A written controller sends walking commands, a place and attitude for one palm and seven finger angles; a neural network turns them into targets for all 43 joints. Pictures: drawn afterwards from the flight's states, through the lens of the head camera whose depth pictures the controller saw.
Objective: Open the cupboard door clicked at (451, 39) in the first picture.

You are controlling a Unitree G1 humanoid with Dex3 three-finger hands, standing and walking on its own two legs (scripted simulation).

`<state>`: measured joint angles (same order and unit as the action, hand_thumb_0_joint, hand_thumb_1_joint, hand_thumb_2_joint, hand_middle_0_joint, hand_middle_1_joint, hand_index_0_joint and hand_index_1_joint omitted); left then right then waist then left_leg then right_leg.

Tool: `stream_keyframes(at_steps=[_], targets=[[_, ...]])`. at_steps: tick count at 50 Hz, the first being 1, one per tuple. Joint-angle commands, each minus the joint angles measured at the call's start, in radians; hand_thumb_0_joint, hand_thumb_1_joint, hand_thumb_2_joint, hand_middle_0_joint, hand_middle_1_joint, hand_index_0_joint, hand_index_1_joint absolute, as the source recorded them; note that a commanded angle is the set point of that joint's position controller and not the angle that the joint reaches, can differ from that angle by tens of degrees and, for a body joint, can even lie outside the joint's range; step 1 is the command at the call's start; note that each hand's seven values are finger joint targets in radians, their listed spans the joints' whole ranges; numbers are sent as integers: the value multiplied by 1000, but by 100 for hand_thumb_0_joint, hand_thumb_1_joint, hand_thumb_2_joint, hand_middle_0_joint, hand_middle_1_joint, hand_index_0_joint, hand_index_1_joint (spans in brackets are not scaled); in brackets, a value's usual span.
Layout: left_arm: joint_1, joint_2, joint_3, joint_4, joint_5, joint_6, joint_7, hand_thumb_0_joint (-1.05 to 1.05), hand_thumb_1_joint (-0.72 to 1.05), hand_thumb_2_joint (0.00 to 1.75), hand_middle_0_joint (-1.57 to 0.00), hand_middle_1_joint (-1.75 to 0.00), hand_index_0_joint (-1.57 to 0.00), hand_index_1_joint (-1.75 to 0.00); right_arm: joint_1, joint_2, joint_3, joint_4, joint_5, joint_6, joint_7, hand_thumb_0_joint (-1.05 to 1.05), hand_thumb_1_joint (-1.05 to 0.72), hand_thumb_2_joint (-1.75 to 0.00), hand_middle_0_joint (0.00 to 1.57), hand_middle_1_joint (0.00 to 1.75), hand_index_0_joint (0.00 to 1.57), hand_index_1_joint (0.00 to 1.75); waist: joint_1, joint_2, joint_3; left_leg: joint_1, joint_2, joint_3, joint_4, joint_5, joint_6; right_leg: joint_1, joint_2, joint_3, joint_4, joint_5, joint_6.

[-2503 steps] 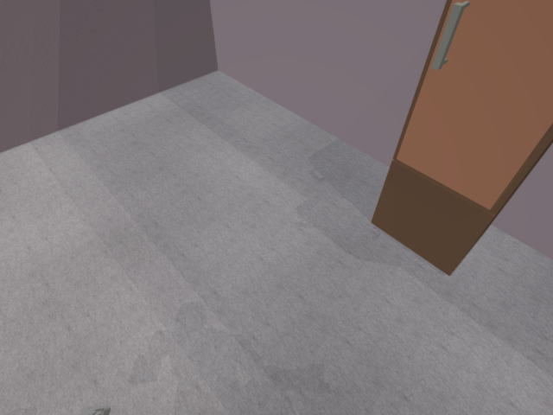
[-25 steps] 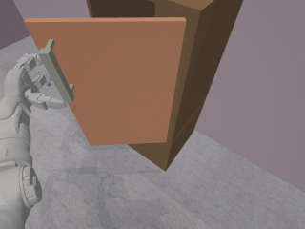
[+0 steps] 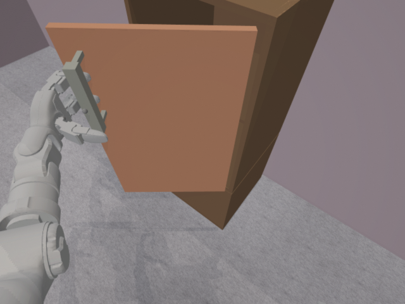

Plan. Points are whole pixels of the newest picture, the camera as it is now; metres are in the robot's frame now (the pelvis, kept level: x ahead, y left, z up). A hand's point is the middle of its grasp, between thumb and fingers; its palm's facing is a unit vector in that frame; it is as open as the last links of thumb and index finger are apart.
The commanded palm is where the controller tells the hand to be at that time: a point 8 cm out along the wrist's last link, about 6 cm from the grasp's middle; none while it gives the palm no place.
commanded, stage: slide the fingers in behind the handle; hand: left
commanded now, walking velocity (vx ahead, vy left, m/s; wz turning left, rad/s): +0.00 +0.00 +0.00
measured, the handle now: (90, 95) +0.49 +0.24 +0.14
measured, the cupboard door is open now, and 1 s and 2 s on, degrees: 39 39 50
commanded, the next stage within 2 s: close the thumb around the handle in 0.72 s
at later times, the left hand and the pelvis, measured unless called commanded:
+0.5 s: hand (100, 111) +0.44 +0.21 +0.14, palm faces +0.11 -0.99 +0.00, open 14.0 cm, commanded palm +0.41 +0.24 +0.14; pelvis +0.00 +0.00 +0.00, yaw +0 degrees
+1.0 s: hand (99, 111) +0.44 +0.21 +0.14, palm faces +0.09 -1.00 +0.00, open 13.2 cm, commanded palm +0.42 +0.24 +0.14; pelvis +0.00 +0.00 +0.00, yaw +0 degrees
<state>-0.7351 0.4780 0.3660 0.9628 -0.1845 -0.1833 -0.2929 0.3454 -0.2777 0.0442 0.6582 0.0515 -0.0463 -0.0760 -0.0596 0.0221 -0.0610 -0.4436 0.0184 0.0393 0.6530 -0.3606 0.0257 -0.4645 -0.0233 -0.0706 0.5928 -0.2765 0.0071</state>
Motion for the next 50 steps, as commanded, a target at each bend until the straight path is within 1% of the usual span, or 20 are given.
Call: stream_keyframes(at_steps=[1, 4, 9, 15, 20, 21, 23, 27, 29, 30, 32, 33, 35, 37, 39, 41, 42, 45, 47, 50], targets=[[-510, 147, -46, -270, -15, -53, 10, 0, -50, 30, -30, -120, -30, -120, 51, -154, -64, -84, -4, -35, -8, 0, -90, -90, 20, 30, 20, 30, -46, 90, -325, 239, 9, -78, -79, 394, -11, 80, 37, 15, -33, 264, -35], [-489, 160, -22, -310, -12, -57, 41, 0, -50, 30, -30, -120, -30, -120, 53, -154, -68, -82, -8, -38, -2, 0, -90, -90, 20, 30, 20, 30, -30, 79, -371, 256, 9, -78, -77, 437, -13, 113, 37, 16, -28, 293, -35], [-424, 156, -6, -309, -1, -51, 76, 0, -50, 30, -30, -120, -30, -120, 39, -146, -66, -85, -8, -36, 7, 0, -90, -90, 20, 30, 20, 30, -11, 44, -340, 227, 9, -70, -85, 452, -12, 150, 38, 17, -28, 316, -36], [-479, 85, -64, -316, 2, -52, 86, 0, -50, 30, -30, -120, -30, -120, 32, -139, -66, -81, -5, -43, 6, 0, -90, -90, 20, 30, 20, 30, -33, 42, -316, 229, 7, -62, -92, 407, -7, 140, 38, 19, -37, 306, -36], [-481, 79, -73, -305, 8, -63, 93, 0, -50, 30, -30, -120, -30, -120, 34, -140, -67, -70, -7, -47, 5, 0, -90, -90, 20, 30, 20, 30, -35, 36, -318, 233, 6, -64, -89, 392, -8, 129, 38, 20, -37, 291, -36], [-501, 55, -98, -315, 10, -67, 90, 0, -50, 30, -30, -120, -30, -120, 30, -138, -66, -69, -7, -51, 7, 0, -90, -90, 20, 30, 20, 30, -40, 72, -320, 238, 3, -60, -88, 383, -9, 124, 36, 23, -36, 291, -37], [-503, 74, -82, -323, 10, -72, 92, 0, -50, 30, -30, -120, -30, -120, 35, -140, -68, -67, -9, -52, 8, 0, -90, -90, 20, 30, 20, 30, -36, 67, -347, 255, 3, -65, -83, 415, -7, 136, 36, 22, -31, 310, -38], [-490, 44, -105, -309, 5, -74, 89, 0, -50, 30, -30, -120, -30, -120, 32, -140, -69, -64, -7, -53, 7, 0, -90, -90, 20, 30, 20, 30, -40, 29, -328, 240, 2, -60, -81, 407, -3, 139, 36, 21, -35, 315, -36], [-497, 83, -77, -299, 9, -75, 91, 0, -50, 30, -30, -120, -30, -120, 29, -144, -69, -59, -6, -53, 5, 0, -90, -90, 20, 30, 20, 30, -33, 44, -324, 226, -1, -62, -88, 376, -5, 144, 35, 23, -34, 300, -38], [-514, 61, -95, -312, 9, -76, 89, 0, -50, 30, -30, -120, -30, -120, 28, -141, -67, -61, -7, -54, 6, 0, -90, -90, 20, 30, 20, 30, -40, 58, -333, 239, -2, -60, -87, 386, -4, 140, 34, 23, -35, 309, -37], [-502, 97, -70, -275, 9, -74, 88, 0, -50, 30, -30, -120, -30, -120, 33, -147, -67, -56, -7, -50, 1, 0, -90, -90, 20, 30, 20, 30, -42, 18, -310, 211, -3, -56, -86, 361, 0, 152, 33, 22, -39, 303, -37], [-511, 72, -86, -267, 6, -73, 83, 0, -50, 30, -30, -120, -30, -120, 29, -142, -65, -57, -6, -51, 1, 0, -90, -90, 20, 30, 20, 30, -45, 19, -309, 209, -5, -54, -88, 355, 2, 147, 34, 25, -40, 305, -35], [-515, 77, -81, -272, 6, -74, 79, 0, -50, 30, -30, -120, -30, -120, 29, -141, -66, -56, -6, -52, 1, 0, -90, -90, 20, 30, 20, 30, -40, 64, -323, 224, -7, -52, -85, 366, -2, 143, 32, 26, -37, 309, -37], [-486, 129, -35, -255, 2, -76, 79, 0, -50, 30, -30, -120, -30, -120, 37, -149, -67, -55, -9, -49, 0, 0, -90, -90, 20, 30, 20, 30, -29, 2, -327, 202, -7, -53, -84, 367, 3, 173, 33, 26, -37, 321, -37], [-492, 102, -60, -269, 1, -75, 70, 0, -50, 30, -30, -120, -30, -120, 22, -141, -62, -66, -5, -49, 0, 0, -90, -90, 20, 30, 20, 30, -33, 49, -325, 204, -10, -46, -89, 353, 1, 167, 31, 29, -38, 318, -37], [-497, 121, -40, -237, -4, -74, 68, 0, -50, 30, -30, -120, -30, -120, 30, -144, -63, -58, -5, -49, -2, 0, -90, -90, 20, 30, 20, 30, -36, 1, -299, 185, -8, -51, -90, 339, 2, 162, 33, 26, -42, 307, -36], [-480, 140, -29, -230, -2, -76, 69, 0, -44, 32, -30, -121, -30, -121, 32, -149, -63, -61, -6, -46, -4, 0, -90, -90, 20, 30, 20, 30, -31, -10, -300, 177, -7, -48, -90, 336, 6, 170, 33, 27, -42, 305, -36], [-495, 128, -40, -273, 0, -85, 65, 0, -28, 40, -32, -122, -32, -122, 22, -142, -62, -71, -5, -49, -2, 0, -90, -90, 20, 30, 20, 30, -25, 64, -331, 201, -10, -50, -92, 352, -1, 170, 30, 30, -36, 309, -39], [-464, 129, -34, -264, -2, -80, 71, 0, -16, 44, -32, -124, -32, -124, 30, -143, -64, -72, -5, -47, -1, 0, -90, -90, 20, 30, 20, 30, -25, 34, -329, 205, -5, -51, -86, 382, 1, 173, 33, 25, -36, 324, -38], [-487, 109, -51, -280, -2, -80, 73, 0, 0, 52, -34, -125, -34, -125, 26, -142, -65, -68, -3, -51, 1, 0, -90, -90, 20, 30, 20, 30, -31, 59, -319, 213, -5, -53, -89, 362, -3, 149, 34, 26, -39, 300, -37]])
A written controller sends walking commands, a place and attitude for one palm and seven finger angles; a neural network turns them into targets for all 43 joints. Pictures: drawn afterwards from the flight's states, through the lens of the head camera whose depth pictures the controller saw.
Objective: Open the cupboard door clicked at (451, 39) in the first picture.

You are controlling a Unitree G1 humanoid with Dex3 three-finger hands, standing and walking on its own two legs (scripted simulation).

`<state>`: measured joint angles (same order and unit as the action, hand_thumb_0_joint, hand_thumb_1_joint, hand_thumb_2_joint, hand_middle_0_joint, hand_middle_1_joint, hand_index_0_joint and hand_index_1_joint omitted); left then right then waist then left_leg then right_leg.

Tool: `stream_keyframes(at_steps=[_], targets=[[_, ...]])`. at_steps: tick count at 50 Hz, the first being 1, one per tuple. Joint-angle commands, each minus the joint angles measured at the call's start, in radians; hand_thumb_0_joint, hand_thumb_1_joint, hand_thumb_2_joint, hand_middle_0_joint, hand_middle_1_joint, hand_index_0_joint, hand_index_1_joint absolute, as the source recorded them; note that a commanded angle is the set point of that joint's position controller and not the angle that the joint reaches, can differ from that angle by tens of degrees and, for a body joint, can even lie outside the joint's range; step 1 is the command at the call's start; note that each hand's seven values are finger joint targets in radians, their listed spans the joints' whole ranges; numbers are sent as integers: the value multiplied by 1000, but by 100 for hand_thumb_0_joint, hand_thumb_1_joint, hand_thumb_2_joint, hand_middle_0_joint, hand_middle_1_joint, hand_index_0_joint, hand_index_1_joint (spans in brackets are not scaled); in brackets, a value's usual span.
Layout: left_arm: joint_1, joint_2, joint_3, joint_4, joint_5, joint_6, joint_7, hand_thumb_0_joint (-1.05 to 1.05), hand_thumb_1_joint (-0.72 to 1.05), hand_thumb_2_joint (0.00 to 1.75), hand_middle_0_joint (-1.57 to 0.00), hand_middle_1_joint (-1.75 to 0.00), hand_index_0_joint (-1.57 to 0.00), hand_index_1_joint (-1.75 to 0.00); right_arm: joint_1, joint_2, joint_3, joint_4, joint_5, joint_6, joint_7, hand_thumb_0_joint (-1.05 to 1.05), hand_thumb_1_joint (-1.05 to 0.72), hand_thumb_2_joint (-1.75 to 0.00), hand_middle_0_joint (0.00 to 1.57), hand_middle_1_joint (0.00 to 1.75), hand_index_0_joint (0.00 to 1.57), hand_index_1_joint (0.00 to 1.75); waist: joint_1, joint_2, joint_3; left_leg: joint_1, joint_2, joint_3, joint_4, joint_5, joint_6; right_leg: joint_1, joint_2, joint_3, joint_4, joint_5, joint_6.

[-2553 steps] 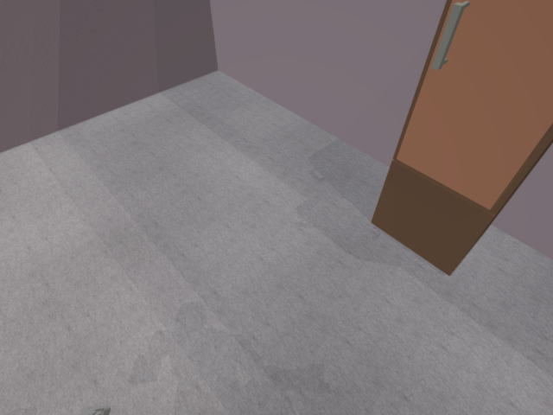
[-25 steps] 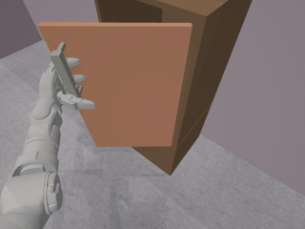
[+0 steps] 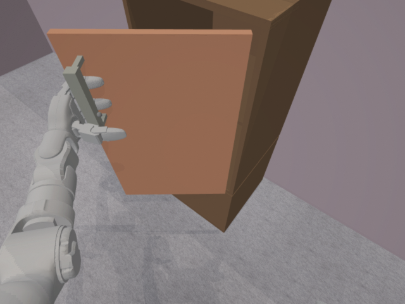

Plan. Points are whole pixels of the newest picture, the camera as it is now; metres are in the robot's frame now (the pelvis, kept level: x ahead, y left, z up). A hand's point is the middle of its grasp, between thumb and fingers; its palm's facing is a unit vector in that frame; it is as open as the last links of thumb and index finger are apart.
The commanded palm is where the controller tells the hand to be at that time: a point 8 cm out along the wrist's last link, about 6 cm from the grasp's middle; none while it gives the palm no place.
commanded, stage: close the thumb around the handle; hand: left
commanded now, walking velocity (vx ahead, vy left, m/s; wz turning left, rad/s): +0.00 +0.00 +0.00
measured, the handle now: (90, 99) +0.49 +0.24 +0.14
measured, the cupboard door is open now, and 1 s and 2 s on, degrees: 39 50 84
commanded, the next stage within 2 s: pull the door open along its arc in 0.52 s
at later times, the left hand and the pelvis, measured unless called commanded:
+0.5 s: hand (99, 114) +0.44 +0.21 +0.14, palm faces +0.11 -0.99 +0.00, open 5.5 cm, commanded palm +0.41 +0.24 +0.14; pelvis +0.00 +0.01 +0.00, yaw +0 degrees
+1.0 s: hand (98, 138) +0.38 +0.20 +0.13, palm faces +0.07 -1.00 +0.00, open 5.7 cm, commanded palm +0.32 +0.24 +0.14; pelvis +0.01 +0.00 +0.01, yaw -2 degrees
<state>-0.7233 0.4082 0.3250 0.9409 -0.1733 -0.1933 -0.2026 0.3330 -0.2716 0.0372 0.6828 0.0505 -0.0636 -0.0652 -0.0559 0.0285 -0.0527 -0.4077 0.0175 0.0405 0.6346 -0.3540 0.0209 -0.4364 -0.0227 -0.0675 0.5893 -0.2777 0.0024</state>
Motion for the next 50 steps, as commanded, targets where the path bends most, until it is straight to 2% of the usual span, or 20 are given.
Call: stream_keyframes(at_steps=[1, 2, 4, 7, 10, 12, 13, 14, 16, 19, 22, 24, 27, 31, 32, 34, 39, 42, 45, 50], targets=[[-505, 167, -19, -262, -15, -70, -15, 0, 6, 54, -34, -126, -34, -126, 41, -148, -58, -94, -5, -35, -9, 0, -90, -90, 20, 30, 20, 30, -39, 38, -335, 180, -3, -55, -72, 355, 2, 121, 34, 22, -36, 303, -31], [-495, 186, -5, -252, -13, -70, -12, 0, 12, 56, -34, -127, -34, -127, 46, -151, -59, -90, -5, -33, -10, 0, -90, -90, 20, 30, 20, 30, -37, 14, -333, 178, 0, -57, -68, 373, 5, 129, 35, 20, -33, 312, -32], [-487, 164, -17, -286, -14, -73, -12, 0, 23, 61, -35, -128, -35, -128, 38, -145, -60, -96, -5, -35, -7, 0, -90, -90, 20, 30, 20, 30, -31, 59, -354, 201, -2, -53, -69, 394, 2, 130, 34, 24, -33, 324, -32], [-472, 184, -4, -253, -14, -67, -9, 0, 40, 68, -36, -130, -36, -130, 43, -152, -59, -88, -5, -33, -9, 0, -90, -90, 20, 30, 20, 30, -34, 2, -321, 166, 1, -53, -73, 359, 5, 135, 36, 21, -38, 306, -32], [-496, 154, -27, -270, -14, -67, -11, 0, 56, 76, -38, -131, -38, -131, 33, -146, -58, -91, -3, -37, -9, 0, -90, -90, 20, 30, 20, 30, -37, 55, -317, 182, -2, -53, -78, 349, 1, 115, 35, 23, -40, 291, -32], [-482, 196, 9, -243, -14, -64, -9, 0, 68, 80, -38, -133, -38, -133, 45, -154, -59, -85, -6, -34, -12, 0, -90, -90, 20, 30, 20, 30, -33, -3, -318, 160, -1, -54, -75, 352, 6, 136, 35, 21, -39, 302, -32], [-479, 204, 12, -247, -9, -64, -10, 0, 73, 83, -39, -133, -39, -133, 44, -152, -58, -88, -5, -32, -12, 0, -90, -90, 20, 30, 20, 30, -29, 21, -322, 160, -1, -52, -77, 364, 4, 140, 34, 23, -34, 311, -33], [-502, 154, -30, -265, -9, -63, -15, 0, 79, 85, -39, -134, -39, -134, 38, -145, -57, -91, -3, -34, -10, 0, -90, -90, 20, 30, 20, 30, -38, 56, -323, 183, -1, -55, -77, 377, 0, 119, 34, 21, -34, 309, -32], [-494, 162, -17, -281, -12, -65, -10, 0, 90, 90, -40, -135, -40, -135, 45, -147, -62, -86, -5, -36, -8, 0, -90, -90, 20, 30, 20, 30, -33, 54, -350, 210, 4, -65, -71, 409, -6, 114, 35, 17, -32, 309, -33], [-485, 124, -47, -301, -14, -63, -4, 0, 90, 90, -40, -135, -40, -135, 43, -144, -61, -89, -6, -37, -2, 0, -90, -90, 20, 30, 20, 30, -36, 51, -350, 225, 7, -67, -69, 431, -7, 103, 37, 15, -34, 309, -30], [-479, 136, -41, -296, -9, -65, 3, 0, 90, 90, -40, -135, -40, -135, 45, -149, -65, -84, -6, -36, -2, 0, -90, -90, 20, 30, 20, 30, -38, 21, -337, 215, 9, -68, -66, 440, -5, 110, 37, 13, -32, 315, -31], [-488, 118, -54, -323, -8, -66, 5, 0, 90, 90, -40, -135, -40, -135, 38, -143, -64, -86, -6, -38, 0, 0, -90, -90, 20, 30, 20, 30, -34, 71, -352, 237, 8, -68, -69, 448, -9, 102, 36, 16, -33, 313, -31], [-463, 109, -64, -347, -7, -68, 10, 0, 90, 90, -40, -135, -40, -135, 38, -144, -67, -85, -6, -38, 1, 0, -90, -90, 20, 30, 20, 30, -33, 49, -366, 256, 14, -73, -62, 499, -11, 110, 37, 13, -31, 330, -31], [-498, 69, -96, -349, -5, -63, 23, 0, 90, 90, -40, -135, -40, -135, 34, -140, -67, -75, -6, -42, 4, 0, -90, -90, 20, 30, 20, 30, -41, 60, -325, 258, 16, -86, -70, 477, -20, 74, 37, 7, -34, 295, -31], [-456, 145, -34, -327, 3, -64, 29, 0, 90, 90, -40, -135, -40, -135, 39, -151, -70, -73, -9, -37, 1, 0, -90, -90, 20, 30, 20, 30, -26, 20, -334, 237, 14, -79, -68, 462, -11, 101, 37, 11, -34, 302, -32], [-364, 249, 61, -316, 9, -62, 18, 0, 90, 90, -40, -135, -40, -135, 29, -153, -63, -91, -10, -31, -2, 0, -90, -90, 20, 30, 20, 30, 7, 13, -356, 197, 2, -60, -80, 438, -3, 176, 32, 21, -31, 343, -36], [-195, 200, 52, -450, -33, -44, -26, 0, 90, 90, -40, -135, -40, -135, -19, -131, -57, -149, 0, -31, -1, 0, -90, -90, 20, 30, 20, 30, 40, 57, -354, 206, 4, -42, -93, 524, -2, 248, 27, 24, -39, 420, -35], [-46, 172, 59, -538, -60, -16, -29, 0, 90, 90, -40, -135, -40, -135, -48, -126, -61, -180, 6, -39, 0, 0, -90, -90, 20, 30, 20, 30, 56, -17, -332, 192, 6, -30, -110, 511, 4, 293, 28, 19, -53, 437, -30], [87, 133, 50, -698, -70, 18, -18, 0, 90, 90, -40, -135, -40, -135, -87, -112, -61, -205, 10, -53, 4, 0, -90, -90, 20, 30, 20, 30, 73, 41, -333, 221, 7, -19, -123, 548, 0, 310, 23, 19, -57, 464, -28], [296, 28, -14, -940, -75, 89, 22, 0, 90, 90, -40, -135, -40, -135, -150, -93, -58, -230, 13, -82, 11, 0, -90, -90, 20, 30, 20, 30, 79, 24, -277, 246, 10, -12, -146, 521, -5, 307, 22, 6, -77, 445, -22]])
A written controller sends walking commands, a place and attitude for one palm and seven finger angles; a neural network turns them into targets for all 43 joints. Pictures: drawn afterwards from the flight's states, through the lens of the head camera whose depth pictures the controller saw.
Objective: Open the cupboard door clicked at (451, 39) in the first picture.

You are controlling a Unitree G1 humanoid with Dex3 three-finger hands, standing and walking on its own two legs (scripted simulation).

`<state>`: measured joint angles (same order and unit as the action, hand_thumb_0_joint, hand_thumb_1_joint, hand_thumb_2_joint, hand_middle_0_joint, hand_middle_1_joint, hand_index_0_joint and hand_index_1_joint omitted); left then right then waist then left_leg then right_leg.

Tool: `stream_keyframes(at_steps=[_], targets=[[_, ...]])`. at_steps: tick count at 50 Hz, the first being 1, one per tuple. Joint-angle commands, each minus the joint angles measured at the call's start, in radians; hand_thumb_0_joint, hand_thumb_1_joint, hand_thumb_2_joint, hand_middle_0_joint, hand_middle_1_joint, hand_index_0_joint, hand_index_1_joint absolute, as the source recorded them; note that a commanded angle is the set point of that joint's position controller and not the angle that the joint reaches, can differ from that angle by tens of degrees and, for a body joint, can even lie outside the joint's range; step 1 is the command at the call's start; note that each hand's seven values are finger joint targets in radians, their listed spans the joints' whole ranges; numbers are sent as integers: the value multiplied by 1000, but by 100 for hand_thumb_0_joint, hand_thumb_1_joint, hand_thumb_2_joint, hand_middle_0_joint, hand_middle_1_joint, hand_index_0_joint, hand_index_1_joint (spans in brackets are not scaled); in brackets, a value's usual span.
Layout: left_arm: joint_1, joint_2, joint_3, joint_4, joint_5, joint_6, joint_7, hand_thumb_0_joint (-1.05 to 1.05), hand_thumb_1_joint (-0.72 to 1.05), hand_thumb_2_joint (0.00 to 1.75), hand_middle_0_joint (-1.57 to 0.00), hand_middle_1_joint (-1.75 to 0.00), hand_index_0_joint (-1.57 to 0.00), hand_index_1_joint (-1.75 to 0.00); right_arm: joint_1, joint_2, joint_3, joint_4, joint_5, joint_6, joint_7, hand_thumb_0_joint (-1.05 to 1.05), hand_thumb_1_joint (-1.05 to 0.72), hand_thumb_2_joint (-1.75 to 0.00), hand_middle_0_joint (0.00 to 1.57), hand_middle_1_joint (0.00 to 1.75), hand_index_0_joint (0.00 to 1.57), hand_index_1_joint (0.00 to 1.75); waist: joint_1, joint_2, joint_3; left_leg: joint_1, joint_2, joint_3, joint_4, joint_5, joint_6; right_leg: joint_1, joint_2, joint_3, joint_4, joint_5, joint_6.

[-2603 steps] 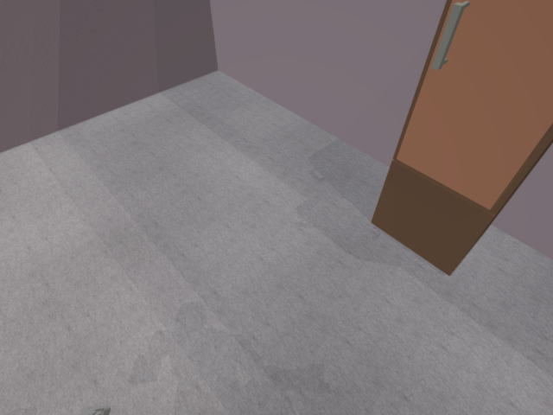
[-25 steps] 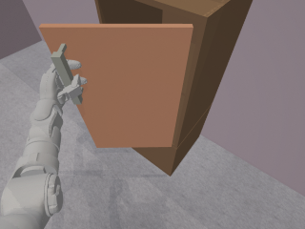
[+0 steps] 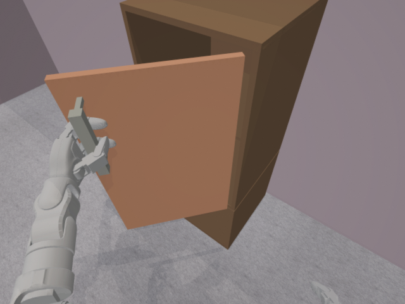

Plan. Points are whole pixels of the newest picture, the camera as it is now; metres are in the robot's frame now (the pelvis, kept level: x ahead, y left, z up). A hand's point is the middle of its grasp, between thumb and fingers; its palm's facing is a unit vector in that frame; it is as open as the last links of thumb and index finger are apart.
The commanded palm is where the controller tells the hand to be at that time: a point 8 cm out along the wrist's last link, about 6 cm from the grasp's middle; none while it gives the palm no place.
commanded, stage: pull the door open along its arc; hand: left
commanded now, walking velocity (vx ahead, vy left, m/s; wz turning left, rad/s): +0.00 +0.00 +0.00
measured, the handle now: (92, 138) +0.41 +0.24 +0.13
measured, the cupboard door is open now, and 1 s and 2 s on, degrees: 50 84 88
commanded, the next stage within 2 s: open thumb and fingers to let go in 0.60 s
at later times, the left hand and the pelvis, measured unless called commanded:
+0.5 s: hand (147, 217) +0.23 +0.10 +0.13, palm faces +0.45 -0.89 +0.01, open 5.9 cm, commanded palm +0.15 +0.10 +0.13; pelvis -0.01 -0.02 +0.00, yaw +4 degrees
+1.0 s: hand (159, 219) +0.23 +0.08 +0.13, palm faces +0.46 -0.89 +0.02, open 8.0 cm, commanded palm +0.17 +0.10 +0.13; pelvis -0.03 -0.04 +0.00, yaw +4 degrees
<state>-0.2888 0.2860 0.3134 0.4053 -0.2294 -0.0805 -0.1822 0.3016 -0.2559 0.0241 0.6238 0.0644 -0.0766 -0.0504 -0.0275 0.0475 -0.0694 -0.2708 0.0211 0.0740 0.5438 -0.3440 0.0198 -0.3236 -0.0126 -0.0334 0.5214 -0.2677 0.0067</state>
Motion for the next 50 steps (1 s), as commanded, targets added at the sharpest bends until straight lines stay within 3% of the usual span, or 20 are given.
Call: stream_keyframes(at_steps=[1, 2, 5, 6, 7, 8, 9, 11, 12, 16, 20, 21, 26, 28, 30, 33, 35, 38, 44, 50], targets=[[-190, 114, 120, -523, -71, -3, 172, 0, 90, 90, -40, -135, -40, -135, -188, -66, -40, -177, -3, -85, 0, 0, -90, -90, 20, 30, 20, 30, 133, 11, -229, 53, -10, -53, -51, 482, -17, 181, 16, -43, -18, 383, -25], [-136, 21, 23, -560, -37, 18, 259, 0, 90, 90, -40, -135, -40, -135, -202, -67, -37, -157, -15, -97, 8, 0, -90, -90, 20, 30, 20, 30, 102, -18, -190, 57, -3, -55, -63, 438, -21, 168, 17, -47, -20, 345, -21], [-6, -101, -87, -687, 48, 82, 444, 0, 90, 90, -40, -135, -40, -135, -218, -57, -42, -145, -34, -88, 32, 0, -90, -90, 20, 30, 20, 30, 90, 1, -205, 73, -5, -48, -61, 430, -31, 171, 11, -47, -13, 326, -21], [-12, -122, -112, -744, 79, 103, 503, 0, 90, 90, -40, -135, -40, -135, -227, -54, -42, -146, -45, -81, 36, 0, -90, -90, 20, 30, 20, 30, 82, -13, -209, 80, -7, -48, -54, 436, -31, 181, 7, -46, -11, 341, -22], [11, -132, -132, -783, 114, 123, 559, 0, 90, 90, -40, -135, -40, -135, -235, -52, -45, -145, -53, -69, 37, 0, -90, -90, 20, 30, 20, 30, 79, -73, -211, 74, -3, -54, -53, 426, -28, 204, 5, -44, -13, 336, -21], [65, -200, -199, -826, 144, 155, 603, 0, 90, 90, -40, -135, -40, -135, -256, -43, -45, -155, -59, -55, 41, 0, -90, -90, 20, 30, 20, 30, 81, -36, -217, 86, -6, -46, -53, 418, -26, 205, 0, -38, -15, 335, -21], [77, -225, -244, -854, 176, 182, 638, 0, 90, 90, -40, -135, -40, -135, -258, -39, -41, -151, -66, -41, 42, 0, -90, -90, 20, 30, 20, 30, 70, -34, -213, 93, -5, -51, -54, 419, -30, 205, -3, -42, -14, 334, -23], [119, -297, -357, -921, 215, 211, 659, 0, 90, 90, -40, -135, -40, -135, -264, -31, -39, -157, -75, -13, 43, 0, -90, -90, 20, 30, 20, 30, 54, -54, -207, 116, -1, -55, -50, 417, -29, 204, -5, -44, -17, 339, -24], [142, -310, -392, -927, 234, 219, 663, 0, 90, 90, -40, -135, -40, -135, -267, -32, -39, -157, -79, -2, 40, 0, -90, -90, 20, 30, 20, 30, 44, -95, -201, 122, 3, -62, -45, 414, -24, 207, -5, -43, -23, 345, -24], [200, -399, -536, -1004, 266, 218, 664, 0, 90, 90, -40, -135, -40, -135, -309, -7, -28, -175, -82, 32, 40, 0, -90, -90, 20, 30, 20, 30, 40, -78, -150, 137, -1, -72, -40, 370, -18, 188, -11, -42, -33, 325, -28], [312, -444, -620, -1048, 295, 213, 672, 0, 90, 90, -40, -135, -40, -135, -333, 7, -23, -187, -82, 50, 55, 0, -90, -90, 20, 30, 20, 30, 48, -76, -114, 123, -4, -86, -28, 346, -15, 178, -15, -45, -29, 302, -35], [348, -458, -642, -1069, 301, 211, 671, 0, 90, 90, -40, -135, -40, -135, -344, 12, -23, -193, -80, 54, 61, 0, -90, -90, 20, 30, 20, 30, 51, -46, -113, 127, -3, -86, -23, 346, -14, 173, -15, -45, -26, 298, -38], [534, -484, -686, -1151, 277, 210, 674, 0, 90, 90, -40, -135, -40, -135, -382, 17, -21, -208, -72, 73, 93, 0, -90, -90, 20, 30, 20, 30, 67, -62, -102, 92, -3, -95, -4, 326, -11, 169, -13, -56, -12, 276, -42], [654, -459, -663, -1175, 269, 216, 673, 0, 90, 90, -40, -135, -40, -135, -393, 18, -20, -214, -70, 89, 105, 0, -90, -90, 20, 30, 20, 30, 83, -69, -102, 72, -4, -92, -2, 325, -12, 173, -11, -62, -4, 285, -43], [574, -442, -641, -1199, 263, 208, 684, 0, 90, 90, -40, -135, -40, -135, -409, 14, -18, -217, -72, 94, 103, 0, -90, -90, 20, 30, 20, 30, 76, -66, -92, 68, -10, -85, 6, 291, -11, 153, -11, -50, -13, 243, -40], [473, -422, -590, -1102, 259, 208, 714, 0, 90, 90, -40, -135, -40, -135, -434, 11, -14, -199, -77, 97, 86, 0, -90, -90, 20, 30, 20, 30, 76, -115, -46, 54, -21, -83, 13, 214, -7, 111, -18, -28, -64, 118, -32], [324, -387, -542, -1044, 262, 198, 738, 0, 90, 90, -40, -135, -40, -135, -440, 11, -11, -183, -81, 93, 68, 0, -90, -90, 20, 30, 20, 30, 64, -146, -36, 65, -34, -79, 18, 173, 0, 92, -28, 3, -114, 25, -24], [300, -396, -543, -980, 270, 195, 740, 0, 69, 81, -38, -133, -38, -133, -443, 16, -14, -179, -81, 86, 51, 0, -90, -90, 20, 30, 20, 30, 70, -164, -34, 82, -38, -77, 8, 139, 5, 94, -40, 32, -167, -64, -19], [274, -414, -575, -958, 285, 185, 713, 0, 27, 63, -35, -128, -35, -128, -407, 17, -17, -189, -77, 82, 44, 0, -90, -90, 20, 30, 20, 30, 69, -101, -67, 110, -34, -73, -31, 166, 5, 142, -43, 26, -162, -11, -26], [244, -405, -560, -930, 277, 179, 707, 0, -15, 45, -32, -124, -32, -124, -406, 18, -14, -190, -78, 78, 37, 0, -90, -90, 20, 30, 20, 30, 70, -127, -45, 117, -33, -72, -48, 163, 7, 146, -40, 21, -180, -17, -24]])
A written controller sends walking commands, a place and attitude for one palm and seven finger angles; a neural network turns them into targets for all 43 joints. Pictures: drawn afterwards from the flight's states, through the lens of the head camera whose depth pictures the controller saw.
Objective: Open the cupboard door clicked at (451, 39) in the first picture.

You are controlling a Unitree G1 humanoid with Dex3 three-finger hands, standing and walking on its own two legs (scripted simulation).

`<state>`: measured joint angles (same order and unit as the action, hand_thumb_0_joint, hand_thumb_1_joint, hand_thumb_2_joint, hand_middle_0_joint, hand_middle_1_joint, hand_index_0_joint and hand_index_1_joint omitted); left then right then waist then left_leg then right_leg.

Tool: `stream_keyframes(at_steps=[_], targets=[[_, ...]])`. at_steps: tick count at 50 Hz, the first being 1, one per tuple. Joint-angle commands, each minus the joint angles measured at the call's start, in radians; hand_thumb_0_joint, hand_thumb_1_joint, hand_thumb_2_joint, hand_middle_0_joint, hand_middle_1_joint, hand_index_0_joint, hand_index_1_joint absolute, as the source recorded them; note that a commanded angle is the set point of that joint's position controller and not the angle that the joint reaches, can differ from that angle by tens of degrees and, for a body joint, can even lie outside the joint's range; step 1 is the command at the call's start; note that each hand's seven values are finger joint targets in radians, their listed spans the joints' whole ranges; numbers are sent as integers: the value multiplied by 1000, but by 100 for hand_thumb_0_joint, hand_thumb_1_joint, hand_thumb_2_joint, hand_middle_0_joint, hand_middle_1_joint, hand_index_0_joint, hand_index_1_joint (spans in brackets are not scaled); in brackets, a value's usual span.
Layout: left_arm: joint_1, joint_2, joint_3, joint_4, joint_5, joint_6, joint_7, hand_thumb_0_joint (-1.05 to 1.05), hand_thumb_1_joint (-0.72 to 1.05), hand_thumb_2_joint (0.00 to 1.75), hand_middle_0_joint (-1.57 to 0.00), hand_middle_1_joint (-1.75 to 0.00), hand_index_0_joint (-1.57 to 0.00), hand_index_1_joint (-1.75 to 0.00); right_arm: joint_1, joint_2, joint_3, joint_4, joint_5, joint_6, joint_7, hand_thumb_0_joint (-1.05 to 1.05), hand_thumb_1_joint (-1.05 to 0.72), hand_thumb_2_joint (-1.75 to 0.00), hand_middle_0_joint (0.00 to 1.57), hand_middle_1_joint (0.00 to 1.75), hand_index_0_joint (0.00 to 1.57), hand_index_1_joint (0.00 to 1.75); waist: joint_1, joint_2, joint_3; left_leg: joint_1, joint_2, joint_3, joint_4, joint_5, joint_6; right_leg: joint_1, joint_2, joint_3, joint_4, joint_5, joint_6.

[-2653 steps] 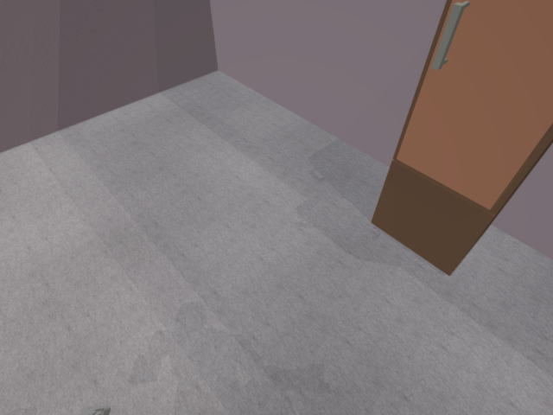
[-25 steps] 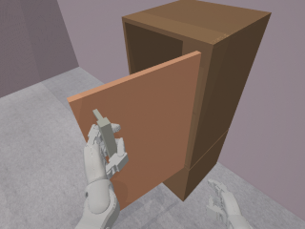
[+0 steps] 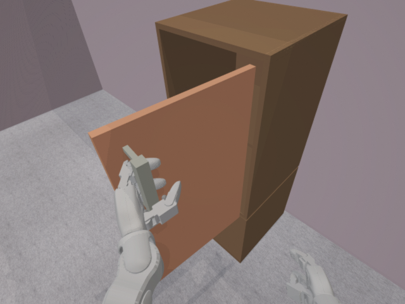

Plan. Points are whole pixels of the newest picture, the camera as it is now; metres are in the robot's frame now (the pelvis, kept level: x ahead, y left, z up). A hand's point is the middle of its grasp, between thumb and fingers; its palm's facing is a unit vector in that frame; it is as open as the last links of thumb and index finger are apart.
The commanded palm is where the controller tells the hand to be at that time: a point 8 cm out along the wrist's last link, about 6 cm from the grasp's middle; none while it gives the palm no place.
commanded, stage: open thumb and fingers to let go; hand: left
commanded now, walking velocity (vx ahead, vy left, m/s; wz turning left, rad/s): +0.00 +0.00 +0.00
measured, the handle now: (143, 186) +0.29 +0.14 +0.13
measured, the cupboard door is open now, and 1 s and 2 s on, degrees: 84 88 86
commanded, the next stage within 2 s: slide the hand sideways off the handle in 0.52 s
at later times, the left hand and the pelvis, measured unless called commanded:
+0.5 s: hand (159, 196) +0.26 +0.10 +0.14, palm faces +0.31 -0.95 +0.02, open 14.5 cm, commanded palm +0.20 +0.13 +0.13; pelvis +0.00 +0.03 +0.00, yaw -1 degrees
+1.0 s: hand (162, 223) +0.21 +0.09 +0.13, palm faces -0.06 -1.00 +0.01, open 16.2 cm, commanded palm +0.17 +0.15 +0.13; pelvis +0.00 +0.02 +0.00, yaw -2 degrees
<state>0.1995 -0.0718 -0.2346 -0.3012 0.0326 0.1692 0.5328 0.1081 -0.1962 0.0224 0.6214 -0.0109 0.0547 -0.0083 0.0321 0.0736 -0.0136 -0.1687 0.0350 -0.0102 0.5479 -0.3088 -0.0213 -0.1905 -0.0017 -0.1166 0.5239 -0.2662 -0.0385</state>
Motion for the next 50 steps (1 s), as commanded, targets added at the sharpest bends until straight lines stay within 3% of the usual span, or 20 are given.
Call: stream_keyframes(at_steps=[1, 5, 7, 13, 15, 17, 20, 25, 30, 31, 32, 33, 34, 36, 37, 39, 42, 44, 47, 50], targets=[[-250, -45, -9, -224, 14, -71, -8, 0, -22, 42, -32, -123, -32, -123, -212, -43, -13, -187, -4, -54, -6, 0, -90, -90, 20, 30, 20, 30, 9, -160, -104, 18, -46, 12, -55, 131, 48, 16, -50, 104, -183, -16, 22], [-223, -56, -8, -217, 11, -63, -8, 0, -50, 30, -30, -120, -30, -120, -217, -41, -14, -188, -4, -47, -2, 0, -90, -90, 20, 30, 20, 30, 19, -135, -116, 27, -42, 13, -65, 152, 44, 28, -42, 83, -162, 26, 16], [-237, -58, -11, -201, 12, -56, -7, 0, -50, 30, -30, -120, -30, -120, -218, -43, -12, -182, -2, -40, 1, 0, -90, -90, 20, 30, 20, 30, 18, -136, -98, 23, -38, 7, -73, 152, 41, 21, -39, 74, -161, 26, 12], [-270, -82, -18, -181, 6, -29, 0, 0, -50, 30, -25, -90, -25, -90, -235, -43, -7, -179, 0, -20, 11, 0, -90, -90, 20, 30, 20, 30, 20, -109, -96, 14, -32, -4, -90, 153, 33, 14, -28, 46, -123, 43, 5], [-251, -85, -19, -197, 5, -26, 3, 0, -50, 30, -23, -80, -23, -80, -234, -42, -10, -182, 0, -17, 15, 0, -90, -90, 20, 30, 20, 30, 21, -131, -114, 21, -28, -3, -86, 179, 32, 25, -23, 42, -112, 73, 4], [-233, -105, -42, -210, 9, -20, 3, 0, -50, 30, -22, -70, -22, -70, -232, -43, -11, -183, 0, -12, 25, 0, -90, -90, 20, 30, 20, 30, 25, -81, -123, 18, -23, -7, -86, 199, 24, 26, -20, 30, -84, 104, -3], [-228, -115, -53, -230, 4, -15, 6, 0, -50, 30, -19, -55, -19, -55, -234, -45, -12, -186, 1, -6, 37, 0, -90, -90, 20, 30, 20, 30, 24, -106, -135, 15, -17, -11, -83, 230, 21, 30, -15, 20, -60, 139, -3], [-219, -133, -68, -248, 1, -6, 14, 0, -50, 30, -15, -30, -15, -30, -249, -46, -14, -186, 3, -3, 51, 0, -90, -90, 20, 30, 20, 30, 24, -90, -126, 1, -14, -14, -75, 213, 16, 10, -12, 17, -48, 116, -4], [-211, -120, -56, -253, 0, 2, 24, 0, -50, 30, -15, -30, -15, -30, -262, -45, -14, -184, 3, 0, 54, 0, -90, -90, 20, 30, 20, 30, 30, -92, -126, -9, -17, -13, -66, 188, 17, -1, -12, 22, -52, 86, -4], [-233, -118, -58, -260, 1, 2, 26, 0, -50, 30, -15, -30, -15, -30, -259, -46, -13, -182, 2, -2, 54, 0, -90, -90, 20, 30, 20, 30, 23, -100, -128, -7, -19, -13, -63, 189, 18, -2, -13, 24, -55, 85, -4], [-180, -35, -256, -309, 77, -45, -192, 0, -50, 30, -15, -30, -15, -30, -152, -89, -15, -214, -1, 2, 52, 0, -90, -90, 20, 30, 20, 30, -87, -145, -46, 39, -23, -19, -61, 182, 44, -47, -14, 67, -62, 141, 7], [-198, 84, -132, -389, 33, -86, -298, 0, -50, 30, -15, -30, -15, -30, -143, -77, -23, -259, 22, 2, 36, 0, -90, -90, 20, 30, 20, 30, -47, -113, -148, 39, -24, -5, -64, 171, 51, 5, -17, 61, -45, 167, 3], [-177, 116, -127, -386, 17, -107, -381, 0, -50, 30, -15, -30, -15, -30, -145, -76, -11, -276, 23, -1, 20, 0, -90, -90, 20, 30, 20, 30, -37, -75, -161, 43, -27, 2, -65, 170, 56, 19, -20, 63, -37, 183, 3], [-162, 107, -111, -388, -41, -132, -476, 0, -50, 30, -15, -30, -15, -30, -128, -67, 1, -303, 37, -29, 2, 0, -90, -90, 20, 30, 20, 30, -33, -82, -142, 28, -24, -5, -73, 151, 53, 6, -17, 49, -35, 148, 4], [-131, 86, -105, -372, -72, -129, -488, 0, -50, 30, -15, -30, -15, -30, -129, -65, 5, -312, 44, -45, -2, 0, -90, -90, 20, 30, 20, 30, -27, -56, -105, 15, -21, -11, -78, 127, 47, -13, -14, 44, -41, 108, 4], [-122, 70, -67, -361, -115, -123, -466, 0, -50, 30, -15, -30, -15, -30, -124, -67, 8, -308, 49, -75, -6, 0, -90, -90, 20, 30, 20, 30, -20, -89, -73, -8, -18, -22, -89, 95, 41, -32, -7, 29, -47, 53, 10], [-11, 124, 21, -364, -108, -116, -411, 0, -50, 30, -15, -30, -15, -30, -118, -68, 4, -307, 44, -101, -1, 0, -90, -90, 20, 30, 20, 30, 14, -130, -84, -27, -21, -14, -89, 107, 39, -14, -4, 30, -49, 45, 13], [36, 141, 41, -397, -93, -117, -395, 0, -50, 30, -15, -30, -15, -30, -111, -66, 5, -311, 40, -103, 6, 0, -90, -90, 20, 30, 20, 30, 18, -126, -97, -30, -23, 0, -84, 137, 40, -2, -7, 36, -42, 83, 13], [122, 171, 70, -412, -83, -119, -395, 0, -50, 30, -15, -30, -15, -30, -106, -69, 3, -320, 40, -103, 10, 0, -90, -90, 20, 30, 20, 30, 26, -100, -64, -57, -25, 10, -75, 125, 42, -7, -10, 44, -48, 77, 11], [169, 187, 91, -460, -88, -133, -405, 0, -50, 30, -15, -30, -15, -30, -95, -69, 0, -331, 41, -109, 9, 0, -90, -90, 20, 30, 20, 30, 18, -91, -65, -54, -25, 25, -62, 115, 44, -15, -9, 52, -52, 68, 15]])
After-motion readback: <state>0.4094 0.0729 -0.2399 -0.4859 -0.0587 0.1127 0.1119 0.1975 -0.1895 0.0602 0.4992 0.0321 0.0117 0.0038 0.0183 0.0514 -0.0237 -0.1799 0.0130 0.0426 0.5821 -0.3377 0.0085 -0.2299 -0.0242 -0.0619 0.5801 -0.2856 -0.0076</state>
